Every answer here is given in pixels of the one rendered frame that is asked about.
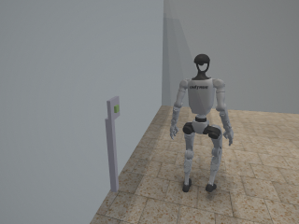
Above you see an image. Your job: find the right robot forearm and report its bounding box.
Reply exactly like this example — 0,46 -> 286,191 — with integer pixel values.
219,103 -> 233,132

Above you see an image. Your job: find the robot right upper arm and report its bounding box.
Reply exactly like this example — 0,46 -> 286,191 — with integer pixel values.
212,78 -> 225,112

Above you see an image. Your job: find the left robot forearm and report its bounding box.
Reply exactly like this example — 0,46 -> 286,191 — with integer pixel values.
171,101 -> 180,126

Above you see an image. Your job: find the button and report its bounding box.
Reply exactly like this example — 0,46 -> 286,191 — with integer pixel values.
114,105 -> 120,113

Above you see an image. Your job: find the left robot hand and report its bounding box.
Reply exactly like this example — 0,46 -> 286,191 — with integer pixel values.
169,124 -> 179,140

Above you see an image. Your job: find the right robot hand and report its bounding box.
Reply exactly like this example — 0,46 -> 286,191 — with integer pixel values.
222,129 -> 234,146

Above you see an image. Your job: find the robot torso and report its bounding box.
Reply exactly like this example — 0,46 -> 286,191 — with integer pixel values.
188,76 -> 216,135

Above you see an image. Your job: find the robot left upper arm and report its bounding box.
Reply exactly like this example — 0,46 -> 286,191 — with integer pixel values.
174,78 -> 190,108

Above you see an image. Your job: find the right robot foot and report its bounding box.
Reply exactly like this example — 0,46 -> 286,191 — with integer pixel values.
205,182 -> 217,192

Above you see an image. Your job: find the panel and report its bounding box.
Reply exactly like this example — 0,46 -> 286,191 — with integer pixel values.
105,96 -> 121,192

